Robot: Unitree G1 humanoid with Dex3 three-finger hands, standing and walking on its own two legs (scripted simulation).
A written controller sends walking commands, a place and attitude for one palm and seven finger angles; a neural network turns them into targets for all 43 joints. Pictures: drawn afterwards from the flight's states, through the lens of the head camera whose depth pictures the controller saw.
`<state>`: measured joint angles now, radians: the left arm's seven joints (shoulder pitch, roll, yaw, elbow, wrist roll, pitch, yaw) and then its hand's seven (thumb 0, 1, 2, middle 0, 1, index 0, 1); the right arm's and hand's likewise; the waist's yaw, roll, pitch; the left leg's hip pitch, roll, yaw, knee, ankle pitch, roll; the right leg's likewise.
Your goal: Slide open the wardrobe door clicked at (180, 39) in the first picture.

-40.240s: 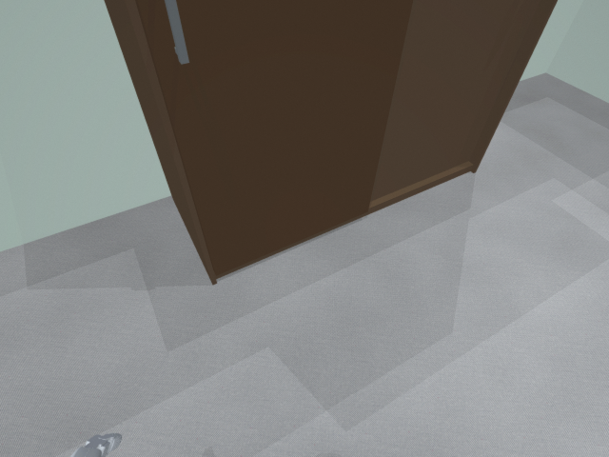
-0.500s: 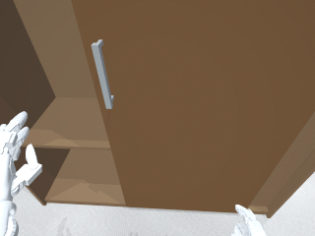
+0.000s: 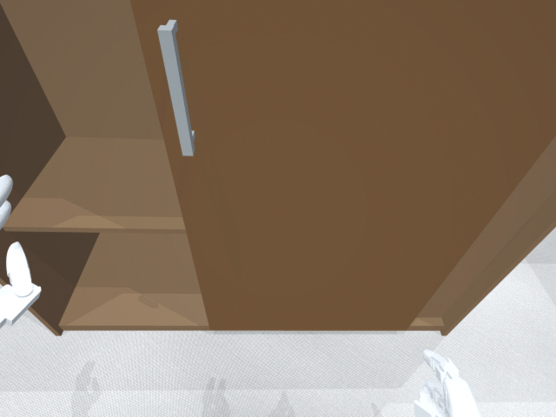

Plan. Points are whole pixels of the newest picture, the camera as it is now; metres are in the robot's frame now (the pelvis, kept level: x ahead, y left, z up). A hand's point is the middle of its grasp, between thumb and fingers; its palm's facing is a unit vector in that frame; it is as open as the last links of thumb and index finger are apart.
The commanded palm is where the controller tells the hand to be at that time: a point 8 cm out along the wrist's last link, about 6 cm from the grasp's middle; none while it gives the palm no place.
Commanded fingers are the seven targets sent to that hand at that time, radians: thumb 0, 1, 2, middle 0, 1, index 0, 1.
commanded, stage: step back with the hand held close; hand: left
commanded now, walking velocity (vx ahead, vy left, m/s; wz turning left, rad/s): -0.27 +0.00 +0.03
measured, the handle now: (181, 93) +0.52 +0.20 +0.21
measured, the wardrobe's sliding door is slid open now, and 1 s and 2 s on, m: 0.54 0.54 0.54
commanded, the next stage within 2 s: stop stepping back and stand still in 0.62 s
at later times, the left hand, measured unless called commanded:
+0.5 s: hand out of the picture +0.12 +0.32 +0.16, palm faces +0.52 -0.76 -0.38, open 7.5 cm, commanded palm +0.04 +0.34 +0.18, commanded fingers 0.00 0.90 0.90 -0.20 -0.30 -0.20 -0.30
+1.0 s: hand out of the picture +0.09 +0.33 +0.15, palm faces +0.29 -0.91 -0.28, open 7.5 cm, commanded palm -0.01 +0.37 +0.18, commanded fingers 0.00 0.90 0.90 -0.20 -0.30 -0.20 -0.30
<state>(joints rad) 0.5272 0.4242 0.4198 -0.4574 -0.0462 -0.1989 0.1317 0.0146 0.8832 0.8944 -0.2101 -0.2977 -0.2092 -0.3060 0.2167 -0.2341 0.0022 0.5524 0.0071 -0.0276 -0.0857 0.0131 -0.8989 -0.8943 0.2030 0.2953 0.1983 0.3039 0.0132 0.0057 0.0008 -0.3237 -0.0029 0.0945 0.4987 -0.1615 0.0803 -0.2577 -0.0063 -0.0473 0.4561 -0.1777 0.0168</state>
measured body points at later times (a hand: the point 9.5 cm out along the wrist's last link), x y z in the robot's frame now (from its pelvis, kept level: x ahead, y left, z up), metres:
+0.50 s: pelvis -0.07 +0.03 -0.01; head -0.06 +0.07 +0.43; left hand +0.09 +0.35 +0.18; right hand +0.13 -0.20 -0.07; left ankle +0.07 +0.07 -0.74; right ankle -0.05 -0.13 -0.69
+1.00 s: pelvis -0.18 +0.09 +0.00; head -0.17 +0.16 +0.45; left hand +0.06 +0.38 +0.17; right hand -0.07 -0.17 -0.05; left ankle -0.05 +0.09 -0.73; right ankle -0.22 -0.05 -0.68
